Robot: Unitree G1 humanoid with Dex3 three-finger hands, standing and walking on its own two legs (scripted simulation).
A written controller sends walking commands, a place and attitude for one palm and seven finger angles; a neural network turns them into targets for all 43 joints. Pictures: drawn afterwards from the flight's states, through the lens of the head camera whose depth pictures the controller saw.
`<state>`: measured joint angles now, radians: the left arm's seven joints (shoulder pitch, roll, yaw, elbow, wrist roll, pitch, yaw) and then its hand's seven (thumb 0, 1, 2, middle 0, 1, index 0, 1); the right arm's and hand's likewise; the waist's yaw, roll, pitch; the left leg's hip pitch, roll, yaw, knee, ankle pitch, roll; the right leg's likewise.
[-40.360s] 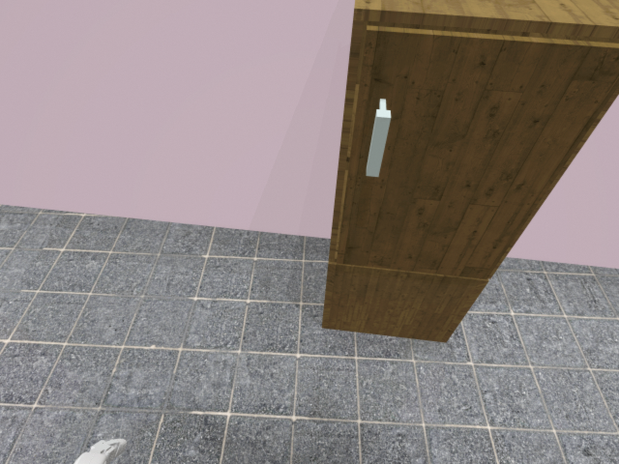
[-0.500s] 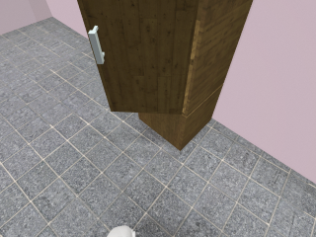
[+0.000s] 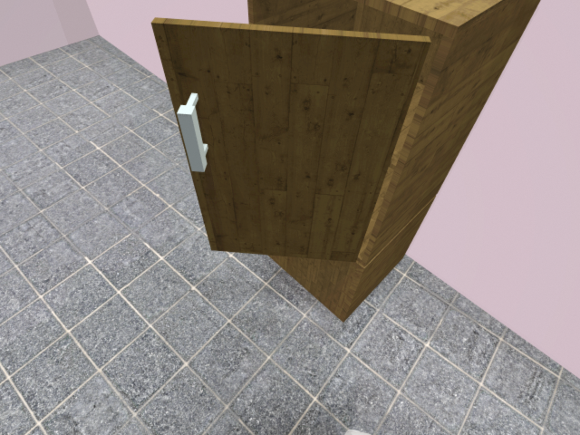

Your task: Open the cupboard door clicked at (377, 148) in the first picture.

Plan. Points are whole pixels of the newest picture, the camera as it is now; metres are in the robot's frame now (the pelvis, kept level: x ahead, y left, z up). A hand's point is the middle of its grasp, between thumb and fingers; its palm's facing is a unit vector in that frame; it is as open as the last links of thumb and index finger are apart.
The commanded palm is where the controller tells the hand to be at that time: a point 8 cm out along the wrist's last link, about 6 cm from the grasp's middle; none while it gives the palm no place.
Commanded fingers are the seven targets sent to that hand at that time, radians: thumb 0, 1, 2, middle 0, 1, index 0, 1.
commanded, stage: come to a stop and stand still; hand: left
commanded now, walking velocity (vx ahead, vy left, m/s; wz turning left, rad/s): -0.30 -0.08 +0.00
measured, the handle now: (196, 133) +0.56 +0.21 +0.08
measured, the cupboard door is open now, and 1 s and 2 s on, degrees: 40 40 40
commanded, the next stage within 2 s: look again from close up in 1.66 s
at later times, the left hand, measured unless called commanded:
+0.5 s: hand out of the picture +0.07 +0.19 -0.19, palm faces +0.02 -0.98 -0.21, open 7.4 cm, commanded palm none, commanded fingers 0.00 0.90 0.90 -0.20 -0.30 -0.20 -0.30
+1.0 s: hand out of the picture -0.02 +0.18 -0.17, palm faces +0.00 -0.97 -0.24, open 7.4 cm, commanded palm none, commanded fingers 0.00 0.90 0.90 -0.20 -0.30 -0.20 -0.30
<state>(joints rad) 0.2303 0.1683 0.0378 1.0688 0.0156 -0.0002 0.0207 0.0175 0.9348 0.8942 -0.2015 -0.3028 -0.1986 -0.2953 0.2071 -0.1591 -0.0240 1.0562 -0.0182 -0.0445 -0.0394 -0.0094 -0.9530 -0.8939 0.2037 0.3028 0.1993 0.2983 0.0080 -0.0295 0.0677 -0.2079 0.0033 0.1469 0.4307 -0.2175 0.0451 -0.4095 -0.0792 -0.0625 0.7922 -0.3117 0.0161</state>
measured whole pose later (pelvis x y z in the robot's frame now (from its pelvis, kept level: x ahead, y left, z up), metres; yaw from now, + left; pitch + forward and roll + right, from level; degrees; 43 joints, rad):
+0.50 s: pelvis +0.00 +0.01 -0.01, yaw -1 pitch -1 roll +1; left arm 0.18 0.19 0.02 1.00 0.01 0.03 0.04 0.01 0.91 0.89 -0.20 -0.30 -0.20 -0.30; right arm 0.20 -0.18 -0.05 0.98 -0.01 0.03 -0.02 0.00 -0.91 -0.89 0.20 0.30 0.20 0.30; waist 0.00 -0.04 0.06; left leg -0.24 0.00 0.09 0.60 -0.34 0.03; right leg -0.35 -0.06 -0.06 0.68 -0.30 -0.02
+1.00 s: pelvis -0.03 -0.01 +0.00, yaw -1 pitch -1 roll +2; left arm 0.32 0.16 0.00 1.04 0.02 0.01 0.02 0.01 0.91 0.89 -0.20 -0.30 -0.20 -0.30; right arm 0.35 -0.20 -0.02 1.02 -0.02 0.01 -0.01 0.00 -0.91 -0.89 0.20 0.30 0.20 0.30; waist -0.01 0.02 0.00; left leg -0.24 0.00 0.09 0.46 -0.21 0.01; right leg -0.32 -0.04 -0.06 0.52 -0.19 -0.02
